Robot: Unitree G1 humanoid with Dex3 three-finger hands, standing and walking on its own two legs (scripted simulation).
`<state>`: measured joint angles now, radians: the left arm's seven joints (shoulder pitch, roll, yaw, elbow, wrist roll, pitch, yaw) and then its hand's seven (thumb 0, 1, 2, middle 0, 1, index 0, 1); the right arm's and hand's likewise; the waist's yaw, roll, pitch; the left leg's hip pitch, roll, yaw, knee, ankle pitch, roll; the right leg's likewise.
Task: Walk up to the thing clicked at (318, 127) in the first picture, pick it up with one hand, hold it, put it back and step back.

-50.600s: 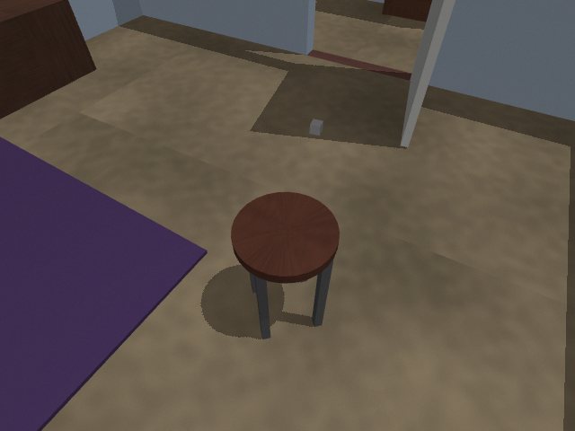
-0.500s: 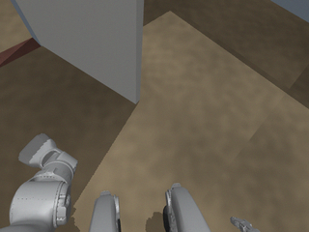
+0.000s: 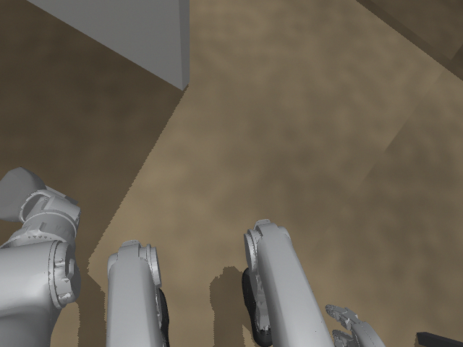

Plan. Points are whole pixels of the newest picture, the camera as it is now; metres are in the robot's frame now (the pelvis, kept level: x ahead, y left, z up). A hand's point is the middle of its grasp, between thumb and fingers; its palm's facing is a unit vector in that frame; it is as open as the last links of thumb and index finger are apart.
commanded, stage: crouch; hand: left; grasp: from above
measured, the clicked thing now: (48, 205) +0.41 +0.30 -0.19
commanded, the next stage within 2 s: lower in 0.94 s
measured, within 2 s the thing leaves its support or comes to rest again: neither
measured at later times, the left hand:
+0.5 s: hand (58, 211) +0.40 +0.30 -0.23, palm faces -0.21 -0.37 -0.91, open 9.0 cm
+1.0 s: hand (61, 211) +0.41 +0.31 -0.27, palm faces -0.20 -0.38 -0.90, open 9.0 cm
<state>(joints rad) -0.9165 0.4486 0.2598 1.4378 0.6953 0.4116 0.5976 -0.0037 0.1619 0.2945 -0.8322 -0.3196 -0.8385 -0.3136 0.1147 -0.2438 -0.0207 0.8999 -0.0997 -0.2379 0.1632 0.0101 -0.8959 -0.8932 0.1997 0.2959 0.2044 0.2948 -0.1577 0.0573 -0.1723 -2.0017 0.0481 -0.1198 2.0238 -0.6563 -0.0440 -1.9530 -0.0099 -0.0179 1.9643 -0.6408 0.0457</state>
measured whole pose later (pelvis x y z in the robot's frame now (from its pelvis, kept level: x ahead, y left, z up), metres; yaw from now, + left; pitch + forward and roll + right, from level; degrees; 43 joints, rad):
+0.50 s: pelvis -0.01 +0.00 -0.08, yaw -1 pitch +35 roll -5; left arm -0.98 0.54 0.33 1.53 0.77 0.34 0.59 0.00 0.09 0.35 -0.91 -0.28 -0.91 -0.28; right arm 0.14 -0.29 -0.01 0.90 -0.15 -0.26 0.22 0.01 -0.91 -0.90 0.20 0.30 0.20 0.29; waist -0.18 0.04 -0.10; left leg -2.21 0.03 -0.14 2.26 -0.66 -0.05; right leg -2.16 0.00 0.00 2.20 -0.65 0.06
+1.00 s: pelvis -0.01 +0.00 -0.11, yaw -1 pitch +34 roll -6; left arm -1.01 0.58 0.38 1.58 0.80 0.28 0.59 0.00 0.06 0.37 -0.93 -0.26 -0.93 -0.26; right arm 0.15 -0.30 0.00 0.91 -0.16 -0.28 0.26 0.01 -0.92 -0.90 0.20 0.30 0.20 0.29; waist -0.19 0.04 -0.06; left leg -2.29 0.02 -0.15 2.36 -0.67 -0.04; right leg -2.24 0.01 0.01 2.30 -0.66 0.07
